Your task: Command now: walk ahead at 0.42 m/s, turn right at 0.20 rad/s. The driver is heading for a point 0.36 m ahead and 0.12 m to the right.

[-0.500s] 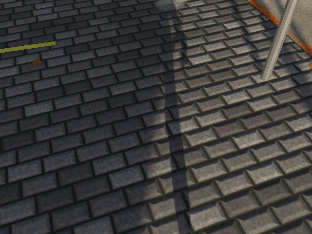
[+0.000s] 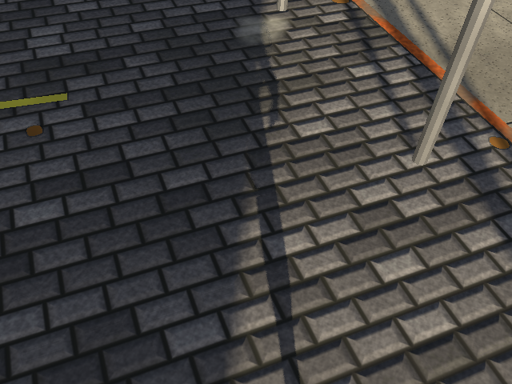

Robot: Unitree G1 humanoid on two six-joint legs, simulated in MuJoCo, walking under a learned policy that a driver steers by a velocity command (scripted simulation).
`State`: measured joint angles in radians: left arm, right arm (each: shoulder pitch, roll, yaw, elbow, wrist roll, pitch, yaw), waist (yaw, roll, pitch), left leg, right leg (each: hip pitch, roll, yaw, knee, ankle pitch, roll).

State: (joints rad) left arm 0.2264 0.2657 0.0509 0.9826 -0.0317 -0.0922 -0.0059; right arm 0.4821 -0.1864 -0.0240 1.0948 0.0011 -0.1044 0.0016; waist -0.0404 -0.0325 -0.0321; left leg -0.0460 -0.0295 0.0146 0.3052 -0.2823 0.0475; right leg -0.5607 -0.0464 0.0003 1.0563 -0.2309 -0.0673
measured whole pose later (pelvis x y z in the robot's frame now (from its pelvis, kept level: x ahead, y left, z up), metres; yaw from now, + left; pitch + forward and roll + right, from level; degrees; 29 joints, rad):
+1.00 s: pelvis +0.37 -0.04 -0.01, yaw -13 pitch +0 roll +0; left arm 0.22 0.24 0.02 1.01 0.00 0.00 0.02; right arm 0.13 -0.21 -0.05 0.94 0.00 -0.04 -0.02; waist 0.01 -0.01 0.02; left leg -0.33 0.00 0.01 0.54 -0.21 0.01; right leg -0.15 0.03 0.01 0.50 -0.37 -0.02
